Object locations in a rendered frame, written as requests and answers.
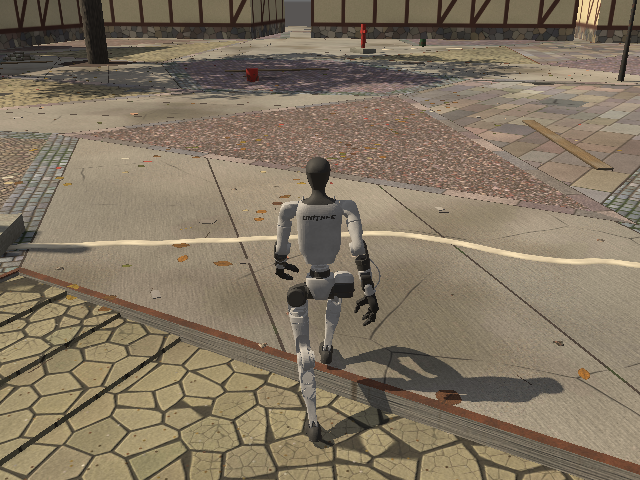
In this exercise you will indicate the right robot hand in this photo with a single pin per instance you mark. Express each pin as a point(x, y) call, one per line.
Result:
point(372, 310)

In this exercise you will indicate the robot right upper arm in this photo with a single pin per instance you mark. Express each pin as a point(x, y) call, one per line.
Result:
point(350, 211)

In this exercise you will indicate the left robot forearm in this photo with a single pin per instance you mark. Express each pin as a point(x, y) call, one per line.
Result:
point(280, 260)

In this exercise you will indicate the robot right shin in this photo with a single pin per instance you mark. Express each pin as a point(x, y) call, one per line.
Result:
point(332, 315)

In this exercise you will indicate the left robot hand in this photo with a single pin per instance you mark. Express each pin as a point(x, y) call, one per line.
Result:
point(281, 274)

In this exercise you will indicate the right robot foot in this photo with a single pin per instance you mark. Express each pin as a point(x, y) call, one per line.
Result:
point(326, 356)

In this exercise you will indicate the robot left upper arm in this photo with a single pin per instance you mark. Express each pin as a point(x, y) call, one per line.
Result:
point(287, 212)

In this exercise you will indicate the right robot forearm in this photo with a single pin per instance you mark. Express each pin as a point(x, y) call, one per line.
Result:
point(364, 272)

